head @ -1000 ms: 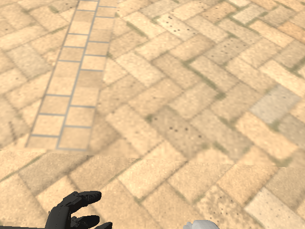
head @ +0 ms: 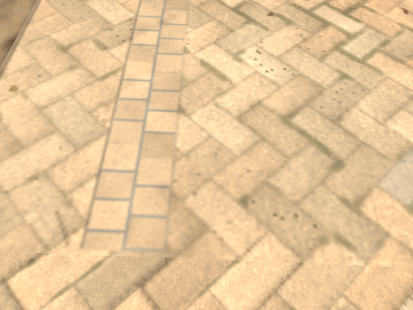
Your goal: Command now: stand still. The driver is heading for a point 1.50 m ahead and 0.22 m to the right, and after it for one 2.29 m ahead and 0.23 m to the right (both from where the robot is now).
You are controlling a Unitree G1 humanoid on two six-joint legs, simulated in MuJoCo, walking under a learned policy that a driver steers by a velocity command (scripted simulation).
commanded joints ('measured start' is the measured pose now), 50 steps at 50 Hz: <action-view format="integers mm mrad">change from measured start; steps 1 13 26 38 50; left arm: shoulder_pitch -100 -28 248 407 247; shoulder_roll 245 72 157 124 276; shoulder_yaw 106 23 56 87 124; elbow -135 -139 -81 135 87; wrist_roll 53 67 26 59 10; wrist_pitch -57 16 11 -90 -104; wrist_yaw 77 -27 18 5 -44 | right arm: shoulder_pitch -435 -187 -165 -528 -77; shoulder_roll -117 -169 -99 58 -88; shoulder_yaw -13 -39 -19 76 10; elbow -434 -140 -167 -411 -351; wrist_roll -19 34 30 -40 -12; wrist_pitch -74 -18 -31 -46 -13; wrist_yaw -18 -22 40 42 34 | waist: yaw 83 -1 46 92 -214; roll -494 48 -450 -268 -178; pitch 25 -55 -226 5 -430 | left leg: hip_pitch -612 -53 -402 -1213 151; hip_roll -27 31 4 31 23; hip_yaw -732 -583 34 99 17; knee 1040 -596 -239 1300 -11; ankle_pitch -1001 -37 -73 -51 -440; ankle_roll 227 429 186 220 285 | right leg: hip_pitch -133 -299 603 509 210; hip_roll -436 -11 -353 -277 -180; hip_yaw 670 210 712 647 231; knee -310 444 -1020 -1062 -618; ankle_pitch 1137 699 719 431 1961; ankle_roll -138 -30 -211 -347 -237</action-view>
